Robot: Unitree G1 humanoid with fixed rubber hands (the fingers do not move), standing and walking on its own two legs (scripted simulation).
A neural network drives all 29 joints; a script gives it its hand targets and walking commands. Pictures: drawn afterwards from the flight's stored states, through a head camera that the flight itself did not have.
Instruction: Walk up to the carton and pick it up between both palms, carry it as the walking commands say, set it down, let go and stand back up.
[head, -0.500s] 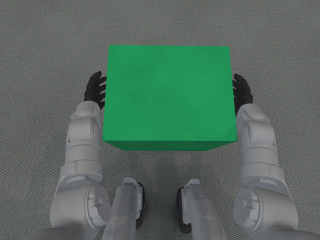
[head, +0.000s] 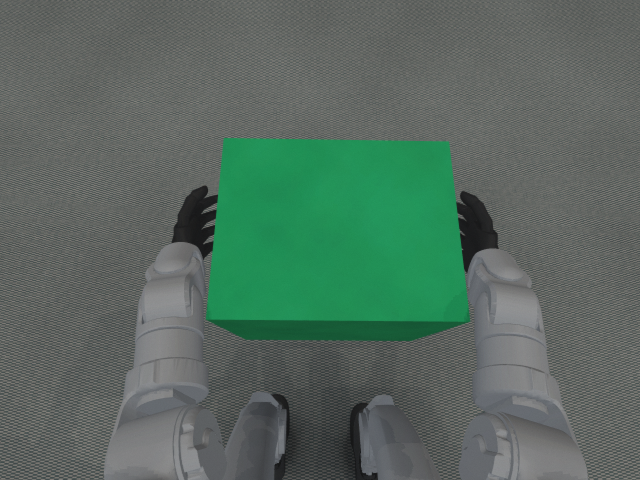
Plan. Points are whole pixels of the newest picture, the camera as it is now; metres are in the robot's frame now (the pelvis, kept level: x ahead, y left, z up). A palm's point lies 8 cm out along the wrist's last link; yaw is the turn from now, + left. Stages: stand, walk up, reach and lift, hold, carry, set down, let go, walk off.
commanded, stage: reach and lift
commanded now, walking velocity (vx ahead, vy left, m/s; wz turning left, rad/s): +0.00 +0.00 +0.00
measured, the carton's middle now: (332, 255) +0.41 -0.01 -0.11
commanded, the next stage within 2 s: none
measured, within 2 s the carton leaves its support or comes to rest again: neither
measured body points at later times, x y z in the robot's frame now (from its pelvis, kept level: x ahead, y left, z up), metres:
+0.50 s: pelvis +0.02 +0.00 +0.06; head +0.15 +0.00 +0.49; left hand +0.39 +0.18 +0.01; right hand +0.38 -0.19 +0.02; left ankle +0.07 +0.12 -0.66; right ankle +0.04 -0.12 -0.66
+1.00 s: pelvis +0.04 +0.00 +0.09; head +0.07 +0.01 +0.53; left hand +0.37 +0.18 +0.09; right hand +0.36 -0.19 +0.09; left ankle +0.07 +0.12 -0.66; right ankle +0.04 -0.12 -0.66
